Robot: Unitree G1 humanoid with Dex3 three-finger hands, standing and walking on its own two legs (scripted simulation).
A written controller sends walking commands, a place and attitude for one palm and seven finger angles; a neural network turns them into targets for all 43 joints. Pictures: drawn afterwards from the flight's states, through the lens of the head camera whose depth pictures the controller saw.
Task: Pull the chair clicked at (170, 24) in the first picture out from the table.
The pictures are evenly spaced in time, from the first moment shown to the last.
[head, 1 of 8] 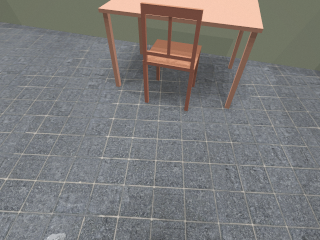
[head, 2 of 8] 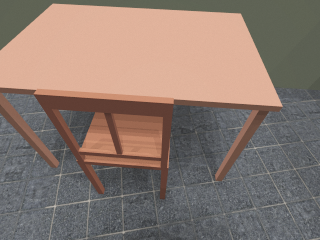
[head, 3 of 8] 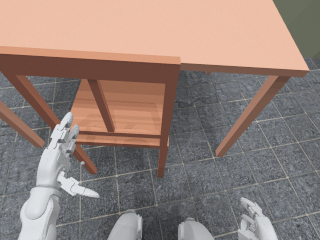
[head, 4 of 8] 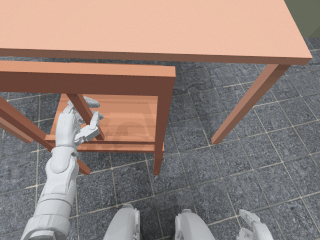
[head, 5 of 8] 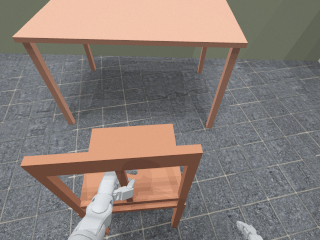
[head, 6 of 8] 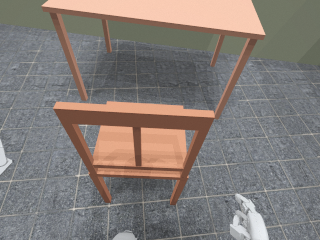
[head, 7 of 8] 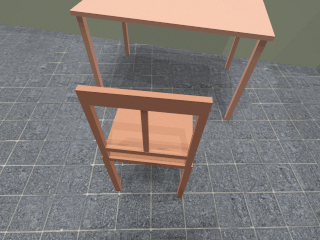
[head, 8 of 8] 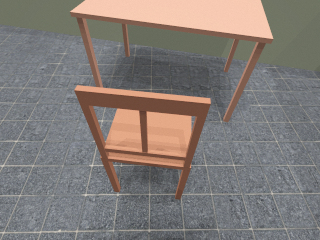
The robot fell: no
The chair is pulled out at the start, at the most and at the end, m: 0.00 0.60 0.60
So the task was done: yes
